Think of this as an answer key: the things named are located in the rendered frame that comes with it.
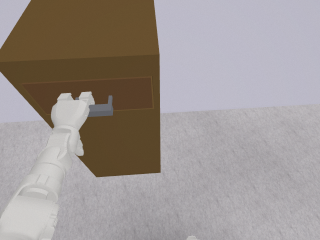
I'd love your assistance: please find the handle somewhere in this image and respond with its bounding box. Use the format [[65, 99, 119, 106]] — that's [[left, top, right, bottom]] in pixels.
[[75, 95, 114, 117]]

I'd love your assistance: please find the cabinet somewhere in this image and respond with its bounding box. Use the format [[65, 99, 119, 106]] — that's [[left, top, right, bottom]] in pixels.
[[0, 0, 161, 177]]

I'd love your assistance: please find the robot left forearm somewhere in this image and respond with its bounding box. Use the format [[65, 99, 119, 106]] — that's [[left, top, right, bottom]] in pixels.
[[0, 125, 80, 224]]

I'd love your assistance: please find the left robot hand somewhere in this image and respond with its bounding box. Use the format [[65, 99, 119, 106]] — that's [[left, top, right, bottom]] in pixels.
[[51, 91, 95, 156]]

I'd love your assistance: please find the drawer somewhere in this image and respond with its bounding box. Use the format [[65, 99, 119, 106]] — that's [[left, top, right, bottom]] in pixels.
[[22, 76, 153, 114]]

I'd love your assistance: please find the left robot upper arm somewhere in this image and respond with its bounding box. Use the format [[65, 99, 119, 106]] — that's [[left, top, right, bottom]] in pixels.
[[0, 195, 60, 240]]

